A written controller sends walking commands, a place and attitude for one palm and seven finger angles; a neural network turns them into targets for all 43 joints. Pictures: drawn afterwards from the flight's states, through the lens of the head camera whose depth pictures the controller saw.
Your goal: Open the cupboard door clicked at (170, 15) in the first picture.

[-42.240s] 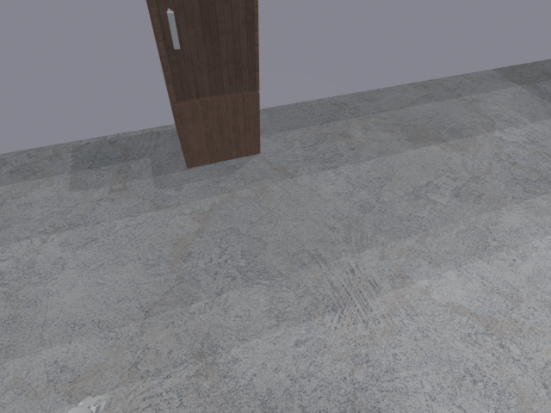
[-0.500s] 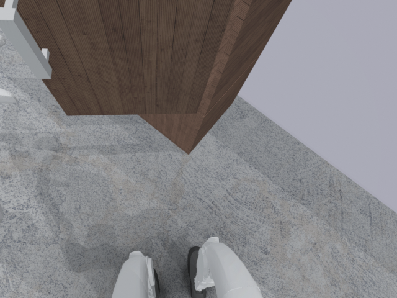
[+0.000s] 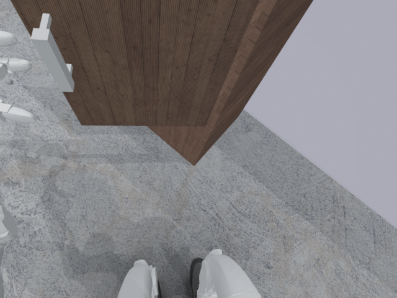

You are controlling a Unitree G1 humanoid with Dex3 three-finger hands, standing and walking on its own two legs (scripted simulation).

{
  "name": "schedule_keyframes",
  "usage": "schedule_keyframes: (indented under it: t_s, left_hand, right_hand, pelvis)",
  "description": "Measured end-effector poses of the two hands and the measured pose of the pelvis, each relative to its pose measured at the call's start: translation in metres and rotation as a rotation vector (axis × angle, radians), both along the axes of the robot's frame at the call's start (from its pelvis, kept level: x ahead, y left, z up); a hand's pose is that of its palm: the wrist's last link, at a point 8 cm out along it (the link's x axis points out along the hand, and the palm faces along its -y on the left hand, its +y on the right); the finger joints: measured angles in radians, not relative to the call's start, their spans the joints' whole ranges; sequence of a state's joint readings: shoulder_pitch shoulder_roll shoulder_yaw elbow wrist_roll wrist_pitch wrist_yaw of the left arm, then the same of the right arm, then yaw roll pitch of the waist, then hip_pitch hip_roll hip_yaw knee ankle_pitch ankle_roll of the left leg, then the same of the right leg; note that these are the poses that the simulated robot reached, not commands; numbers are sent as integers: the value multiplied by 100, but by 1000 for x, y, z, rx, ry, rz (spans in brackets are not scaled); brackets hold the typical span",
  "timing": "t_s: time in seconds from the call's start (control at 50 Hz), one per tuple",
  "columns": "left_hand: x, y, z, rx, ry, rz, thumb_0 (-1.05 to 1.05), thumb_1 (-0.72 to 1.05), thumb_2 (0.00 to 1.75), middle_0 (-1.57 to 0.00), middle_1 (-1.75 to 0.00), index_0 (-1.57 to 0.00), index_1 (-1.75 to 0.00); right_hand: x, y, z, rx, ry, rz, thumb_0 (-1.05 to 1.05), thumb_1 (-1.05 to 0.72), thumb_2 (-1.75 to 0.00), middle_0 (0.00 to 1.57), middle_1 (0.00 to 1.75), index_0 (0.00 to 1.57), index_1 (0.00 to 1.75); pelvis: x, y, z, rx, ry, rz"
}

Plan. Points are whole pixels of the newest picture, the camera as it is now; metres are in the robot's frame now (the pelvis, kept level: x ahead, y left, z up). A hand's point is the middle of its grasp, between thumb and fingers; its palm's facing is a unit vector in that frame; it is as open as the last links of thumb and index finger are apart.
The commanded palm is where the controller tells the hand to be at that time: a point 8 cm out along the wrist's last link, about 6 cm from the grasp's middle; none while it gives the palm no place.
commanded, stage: move the hooked fingers beside the handle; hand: left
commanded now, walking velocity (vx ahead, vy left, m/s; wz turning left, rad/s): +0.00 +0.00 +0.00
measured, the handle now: (57, 55) +0.55 +0.24 +0.05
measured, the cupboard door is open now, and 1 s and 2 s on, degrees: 44 44 44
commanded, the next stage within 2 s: slide the fingers in behind the handle in 0.30 s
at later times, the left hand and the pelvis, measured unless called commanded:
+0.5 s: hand (8, 81) +0.48 +0.29 +0.06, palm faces +0.02 -1.00 -0.02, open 14.0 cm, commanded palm +0.47 +0.32 +0.05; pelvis -0.01 -0.01 -0.01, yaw +0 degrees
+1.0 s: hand (32, 85) +0.48 +0.26 +0.06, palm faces +0.01 -1.00 -0.02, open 14.0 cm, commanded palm +0.47 +0.29 +0.05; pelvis -0.01 -0.01 +0.00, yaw +0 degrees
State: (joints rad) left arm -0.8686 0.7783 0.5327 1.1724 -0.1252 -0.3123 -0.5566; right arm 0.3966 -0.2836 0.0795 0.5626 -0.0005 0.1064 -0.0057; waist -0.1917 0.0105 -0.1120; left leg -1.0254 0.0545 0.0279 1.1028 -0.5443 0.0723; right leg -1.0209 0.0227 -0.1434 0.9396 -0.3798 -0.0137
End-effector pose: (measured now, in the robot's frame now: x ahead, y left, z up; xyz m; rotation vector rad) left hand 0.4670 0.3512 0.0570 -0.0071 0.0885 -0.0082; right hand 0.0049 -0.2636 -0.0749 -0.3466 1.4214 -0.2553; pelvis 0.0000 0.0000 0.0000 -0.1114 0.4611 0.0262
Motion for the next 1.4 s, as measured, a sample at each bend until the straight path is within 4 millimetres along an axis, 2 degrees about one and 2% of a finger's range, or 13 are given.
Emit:
schedule_keyframes:
  t_s: [0.18,0.34,0.46,0.58,0.8,1.4]
  left_hand:
    - [1,-10,4,25,-57,22,-1,-50,30,-30,-120,-30,-120]
    - [-3,-8,0,24,-10,27,-1,-50,30,-30,-120,-30,-120]
    - [-6,-3,6,34,-60,41,-1,-50,30,-30,-120,-30,-120]
    - [-6,-11,4,26,-42,-4,-1,-50,30,-29,-120,-30,-120]
    - [-4,-35,3,13,-58,7,-1,-50,30,-30,-120,-30,-120]
    - [-6,-54,0,21,-48,46,-1,-50,30,-25,-120,-26,-118]
  right_hand:
    - [6,-2,-4,-4,-42,6,0,-90,-90,20,30,20,30]
    - [-6,-3,-7,7,-25,-7,0,-90,-90,20,30,20,30]
    - [-17,-8,-8,-2,-2,-11,0,-90,-90,20,30,20,30]
    - [-21,-12,-8,-7,19,-10,0,-90,-90,20,30,20,30]
    - [-13,-10,-8,6,-31,-16,0,-90,-90,20,30,20,30]
    - [-3,-4,-11,41,-20,-8,0,-90,-90,20,30,20,30]
  pelvis:
    - [-4,0,-2,5,-12,-6]
    - [-8,-4,-3,11,-14,-11]
    - [-12,-7,-7,11,-9,-12]
    - [-14,-8,-7,10,-8,-5]
    - [-13,-9,-4,17,-22,-12]
    - [-4,-7,2,23,-31,2]
